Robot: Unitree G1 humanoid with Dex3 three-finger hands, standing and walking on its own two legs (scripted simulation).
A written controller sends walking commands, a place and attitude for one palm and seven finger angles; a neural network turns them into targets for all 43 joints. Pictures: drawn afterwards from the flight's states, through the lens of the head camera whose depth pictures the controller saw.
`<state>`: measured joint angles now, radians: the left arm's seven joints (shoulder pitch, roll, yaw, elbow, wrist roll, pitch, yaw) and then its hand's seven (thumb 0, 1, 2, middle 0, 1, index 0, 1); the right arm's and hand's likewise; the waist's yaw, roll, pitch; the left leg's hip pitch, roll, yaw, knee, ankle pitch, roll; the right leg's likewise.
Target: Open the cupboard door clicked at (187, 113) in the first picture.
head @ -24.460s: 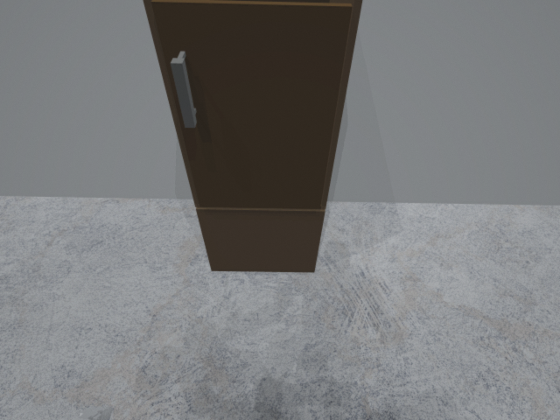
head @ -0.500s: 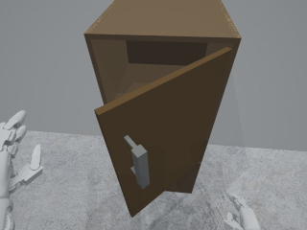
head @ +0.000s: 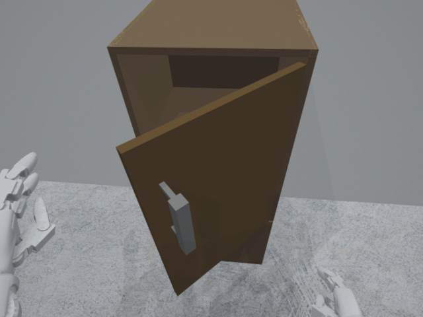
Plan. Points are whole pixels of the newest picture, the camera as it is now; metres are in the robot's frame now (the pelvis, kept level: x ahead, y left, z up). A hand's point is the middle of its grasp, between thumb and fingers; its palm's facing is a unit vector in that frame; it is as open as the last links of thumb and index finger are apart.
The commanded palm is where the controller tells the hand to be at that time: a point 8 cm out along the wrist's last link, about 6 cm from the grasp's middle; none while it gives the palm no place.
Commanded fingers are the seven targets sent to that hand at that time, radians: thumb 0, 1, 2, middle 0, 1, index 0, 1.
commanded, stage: step back with the hand held close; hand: left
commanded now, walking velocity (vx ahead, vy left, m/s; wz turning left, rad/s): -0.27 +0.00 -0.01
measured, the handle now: (177, 218) +0.27 +0.10 +0.08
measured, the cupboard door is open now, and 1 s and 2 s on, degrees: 44 44 44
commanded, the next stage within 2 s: stop stepping back and stand still in 1.06 s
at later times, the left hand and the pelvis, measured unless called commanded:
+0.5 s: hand (3, 260) +0.14 +0.29 +0.16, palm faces +0.35 -0.79 -0.50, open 7.4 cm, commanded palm +0.08 +0.33 +0.17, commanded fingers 0.00 0.90 0.90 -0.20 -0.30 -0.20 -0.30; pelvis -0.07 +0.04 -0.01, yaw -2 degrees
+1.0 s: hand out of the picture +0.04 +0.35 +0.17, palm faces +0.46 -0.79 -0.40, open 7.4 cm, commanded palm -0.02 +0.38 +0.17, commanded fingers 0.00 0.90 0.90 -0.20 -0.30 -0.20 -0.30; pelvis -0.16 +0.08 -0.01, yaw +0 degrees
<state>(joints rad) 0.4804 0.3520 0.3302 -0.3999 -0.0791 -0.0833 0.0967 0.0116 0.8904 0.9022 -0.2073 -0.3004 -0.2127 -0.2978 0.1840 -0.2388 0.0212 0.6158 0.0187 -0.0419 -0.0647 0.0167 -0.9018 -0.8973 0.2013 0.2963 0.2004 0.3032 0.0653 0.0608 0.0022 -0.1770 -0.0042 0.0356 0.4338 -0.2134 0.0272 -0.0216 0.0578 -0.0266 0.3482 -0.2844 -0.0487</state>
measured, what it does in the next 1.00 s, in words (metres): walks backwards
